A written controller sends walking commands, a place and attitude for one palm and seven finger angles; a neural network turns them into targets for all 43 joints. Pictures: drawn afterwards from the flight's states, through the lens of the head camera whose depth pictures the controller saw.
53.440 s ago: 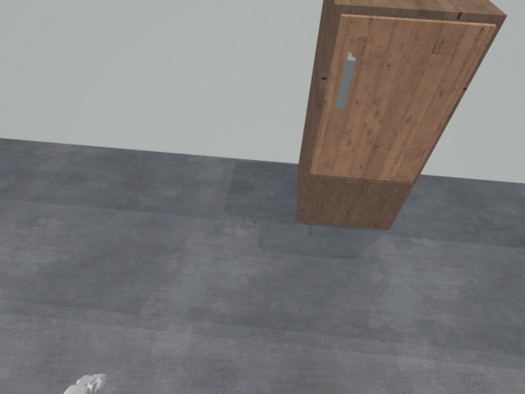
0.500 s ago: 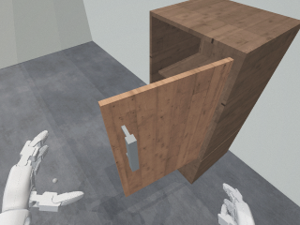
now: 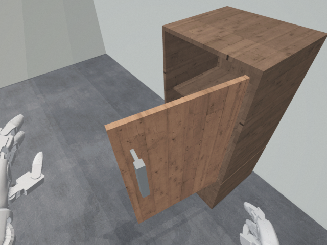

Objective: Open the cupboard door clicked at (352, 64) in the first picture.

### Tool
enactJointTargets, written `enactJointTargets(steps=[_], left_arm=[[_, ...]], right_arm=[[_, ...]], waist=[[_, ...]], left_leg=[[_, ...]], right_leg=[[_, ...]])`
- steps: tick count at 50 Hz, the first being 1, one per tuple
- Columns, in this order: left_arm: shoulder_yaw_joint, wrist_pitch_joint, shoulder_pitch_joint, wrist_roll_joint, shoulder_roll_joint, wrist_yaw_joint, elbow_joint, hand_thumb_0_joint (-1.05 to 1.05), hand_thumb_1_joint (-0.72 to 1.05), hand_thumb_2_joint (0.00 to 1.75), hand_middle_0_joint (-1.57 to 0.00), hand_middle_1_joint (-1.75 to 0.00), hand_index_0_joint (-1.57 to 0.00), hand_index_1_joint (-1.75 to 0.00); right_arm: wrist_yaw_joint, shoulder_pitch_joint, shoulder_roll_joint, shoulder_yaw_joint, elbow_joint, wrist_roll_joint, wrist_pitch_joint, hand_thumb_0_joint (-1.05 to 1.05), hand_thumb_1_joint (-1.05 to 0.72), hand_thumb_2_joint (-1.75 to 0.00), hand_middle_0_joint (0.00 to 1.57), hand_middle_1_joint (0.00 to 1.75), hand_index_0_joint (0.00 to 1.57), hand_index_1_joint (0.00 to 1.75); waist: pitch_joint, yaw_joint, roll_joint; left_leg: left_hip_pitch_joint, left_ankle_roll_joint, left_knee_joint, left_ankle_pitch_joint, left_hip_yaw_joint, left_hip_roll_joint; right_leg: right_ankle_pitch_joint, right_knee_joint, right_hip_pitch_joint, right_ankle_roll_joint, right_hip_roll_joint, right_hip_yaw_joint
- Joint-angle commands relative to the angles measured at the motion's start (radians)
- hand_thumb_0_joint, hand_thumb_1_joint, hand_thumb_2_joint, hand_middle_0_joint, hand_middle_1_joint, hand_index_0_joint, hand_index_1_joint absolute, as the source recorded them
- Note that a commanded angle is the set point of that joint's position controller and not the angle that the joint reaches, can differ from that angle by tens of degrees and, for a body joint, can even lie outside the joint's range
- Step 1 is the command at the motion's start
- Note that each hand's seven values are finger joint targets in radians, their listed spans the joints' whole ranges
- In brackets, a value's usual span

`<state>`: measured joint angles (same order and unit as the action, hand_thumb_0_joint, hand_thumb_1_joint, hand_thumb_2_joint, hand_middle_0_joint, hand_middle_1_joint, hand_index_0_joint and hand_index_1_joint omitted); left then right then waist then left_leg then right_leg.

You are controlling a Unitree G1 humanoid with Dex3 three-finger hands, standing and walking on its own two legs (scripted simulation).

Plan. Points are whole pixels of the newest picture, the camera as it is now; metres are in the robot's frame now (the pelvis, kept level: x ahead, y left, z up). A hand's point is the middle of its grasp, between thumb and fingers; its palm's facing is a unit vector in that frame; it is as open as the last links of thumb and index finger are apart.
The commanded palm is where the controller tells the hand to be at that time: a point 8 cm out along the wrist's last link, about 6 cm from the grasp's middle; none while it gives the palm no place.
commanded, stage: draw the hand back to the body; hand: left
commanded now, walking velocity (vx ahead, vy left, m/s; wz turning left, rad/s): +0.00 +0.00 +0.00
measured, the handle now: (139, 173) +0.30 +0.11 +0.00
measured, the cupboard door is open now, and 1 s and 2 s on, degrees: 80 80 80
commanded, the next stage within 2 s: step back with the hand held close in 0.34 s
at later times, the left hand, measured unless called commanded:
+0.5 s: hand (44, 180) +0.18 +0.25 +0.16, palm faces +0.46 -0.79 -0.41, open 7.4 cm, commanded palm +0.13 +0.28 +0.17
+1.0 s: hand (7, 212) +0.12 +0.27 +0.15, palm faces +0.40 -0.75 -0.52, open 7.4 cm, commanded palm +0.06 +0.31 +0.17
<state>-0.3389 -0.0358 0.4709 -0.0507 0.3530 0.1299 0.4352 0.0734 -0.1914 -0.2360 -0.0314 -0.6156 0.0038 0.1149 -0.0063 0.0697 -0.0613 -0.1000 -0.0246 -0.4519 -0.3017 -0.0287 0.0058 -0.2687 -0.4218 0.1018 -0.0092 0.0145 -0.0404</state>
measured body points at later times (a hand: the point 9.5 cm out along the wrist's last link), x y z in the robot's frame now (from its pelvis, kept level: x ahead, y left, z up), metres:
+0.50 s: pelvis -0.01 -0.02 +0.00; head -0.03 -0.04 +0.45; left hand +0.15 +0.28 +0.18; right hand +0.17 -0.24 -0.09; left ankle -0.03 +0.10 -0.74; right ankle -0.02 -0.13 -0.74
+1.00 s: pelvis -0.09 +0.01 -0.01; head -0.07 +0.01 +0.44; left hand +0.09 +0.31 +0.18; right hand +0.09 -0.23 -0.08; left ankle -0.03 +0.10 -0.74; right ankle -0.02 -0.13 -0.74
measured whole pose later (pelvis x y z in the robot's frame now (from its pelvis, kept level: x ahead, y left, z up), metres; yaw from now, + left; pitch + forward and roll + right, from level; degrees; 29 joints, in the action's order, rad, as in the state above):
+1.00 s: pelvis -0.09 +0.01 -0.01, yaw -1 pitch -1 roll +0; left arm -0.43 -0.16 0.55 -0.02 0.42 0.15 0.49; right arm 0.09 -0.18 -0.22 0.00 -0.55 0.00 0.02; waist -0.05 0.01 0.00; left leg -0.30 -0.05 -0.53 -0.21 -0.06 0.02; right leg -0.17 -0.51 0.32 -0.02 0.03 -0.01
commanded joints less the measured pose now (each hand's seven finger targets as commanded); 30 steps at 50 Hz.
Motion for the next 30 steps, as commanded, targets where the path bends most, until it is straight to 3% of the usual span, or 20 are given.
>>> enactJointTargets(steps=[1,7,14,20,22,23,24,25,26,27,29,30], left_arm=[[-0.095,-0.063,-0.045,-0.010,0.138,0.007,0.134,0.00,0.90,0.90,-0.20,-0.30,-0.20,-0.30],[-0.105,-0.079,-0.077,-0.007,0.167,0.004,0.168,0.00,0.90,0.90,-0.20,-0.30,-0.20,-0.30],[-0.122,-0.093,-0.100,-0.003,0.194,0.014,0.195,0.00,0.90,0.90,-0.20,-0.30,-0.20,-0.30],[-0.100,-0.094,-0.080,-0.007,0.159,0.006,0.134,0.00,0.90,0.90,-0.20,-0.30,-0.20,-0.30],[-0.109,-0.098,-0.073,-0.009,0.166,0.005,0.120,0.00,0.90,0.90,-0.20,-0.30,-0.20,-0.30],[-0.115,-0.104,-0.150,-0.008,0.190,0.007,0.167,0.00,0.90,0.90,-0.20,-0.30,-0.20,-0.30],[-0.229,-0.141,-0.215,0.001,0.302,0.011,0.194,0.00,0.90,0.90,-0.20,-0.30,-0.20,-0.30],[-0.177,-0.144,-0.111,0.004,0.228,0.001,0.110,0.00,0.90,0.90,-0.20,-0.30,-0.20,-0.30],[-0.152,-0.139,-0.068,0.008,0.208,-0.002,0.103,0.00,0.90,0.90,-0.20,-0.30,-0.20,-0.30],[-0.141,-0.141,-0.050,0.010,0.198,-0.003,0.120,0.00,0.90,0.90,-0.20,-0.30,-0.20,-0.30],[-0.141,-0.151,-0.006,0.010,0.194,-0.001,0.143,0.00,0.90,0.90,-0.20,-0.30,-0.20,-0.30],[-0.144,-0.150,0.019,0.010,0.195,0.002,0.149,0.00,0.90,0.90,-0.20,-0.30,-0.20,-0.30]], right_arm=[[0.005,0.111,-0.099,0.044,0.149,-0.005,0.034,0.00,-0.90,-0.90,0.20,0.30,0.20,0.30],[0.010,0.128,-0.101,0.053,0.153,-0.004,0.025,0.00,-0.90,-0.90,0.20,0.30,0.20,0.30],[0.021,0.138,-0.092,0.048,0.138,-0.001,0.048,0.00,-0.90,-0.90,0.20,0.30,0.20,0.30],[0.018,0.139,-0.093,0.053,0.129,-0.004,0.048,0.00,-0.90,-0.90,0.20,0.30,0.20,0.30],[0.018,0.139,-0.094,0.056,0.126,-0.002,0.048,0.00,-0.90,-0.90,0.20,0.30,0.20,0.30],[0.018,0.148,-0.098,0.054,0.127,-0.004,0.050,0.00,-0.90,-0.90,0.20,0.30,0.20,0.30],[0.019,0.135,-0.114,0.056,0.158,-0.012,0.031,0.00,-0.90,-0.90,0.20,0.30,0.20,0.30],[0.019,0.127,-0.100,0.059,0.137,-0.006,0.013,0.00,-0.90,-0.90,0.20,0.30,0.20,0.30],[0.015,0.131,-0.103,0.061,0.146,-0.005,0.000,0.00,-0.90,-0.90,0.20,0.30,0.20,0.30],[0.013,0.130,-0.106,0.063,0.153,-0.004,-0.011,0.00,-0.90,-0.90,0.20,0.30,0.20,0.30],[0.016,0.131,-0.110,0.066,0.164,-0.002,-0.024,0.00,-0.90,-0.90,0.20,0.30,0.20,0.30],[0.017,0.127,-0.112,0.069,0.171,-0.003,-0.031,0.00,-0.90,-0.90,0.20,0.30,0.20,0.30]], waist=[[0.043,-0.006,0.023],[0.083,-0.001,0.028],[0.067,0.000,-0.029],[0.015,-0.003,0.013],[0.030,0.000,0.045],[0.043,-0.002,0.017],[-0.032,-0.052,0.067],[-0.008,-0.057,0.115],[0.001,-0.057,0.126],[0.027,-0.059,0.113],[0.081,-0.059,0.018],[0.112,-0.058,0.013]], left_leg=[[-0.006,0.015,0.072,0.377,0.015,-0.039],[0.019,0.001,0.075,0.323,0.003,-0.029],[0.025,0.002,0.077,0.281,0.001,-0.020],[0.017,0.001,0.090,0.260,0.000,-0.024],[0.021,-0.003,0.091,0.258,-0.001,-0.023],[0.033,-0.004,0.088,0.257,-0.002,-0.020],[-0.040,-0.014,0.041,0.185,0.018,-0.040],[-0.033,-0.013,0.015,0.176,0.022,-0.033],[-0.027,-0.010,0.010,0.191,0.019,-0.032],[-0.027,-0.007,0.009,0.211,0.013,-0.036],[-0.028,-0.003,0.029,0.287,0.016,-0.047],[-0.027,-0.001,0.035,0.325,0.014,-0.055]], right_leg=[[0.285,0.052,-0.032,0.024,-0.011,-0.004],[0.279,0.069,-0.050,0.022,-0.009,0.008],[0.251,0.092,-0.043,0.026,-0.006,0.021],[0.222,0.109,-0.023,0.021,-0.011,0.018],[0.221,0.111,-0.030,0.018,-0.011,0.020],[0.224,0.117,-0.032,0.020,-0.008,0.026],[0.276,0.174,0.090,0.021,0.046,0.133],[0.292,0.174,0.089,0.025,0.071,0.128],[0.322,0.167,0.090,0.027,0.076,0.126],[0.345,0.152,0.082,0.025,0.078,0.120],[0.406,0.103,0.048,0.024,0.075,0.097],[0.417,0.083,0.031,0.020,0.066,0.086]])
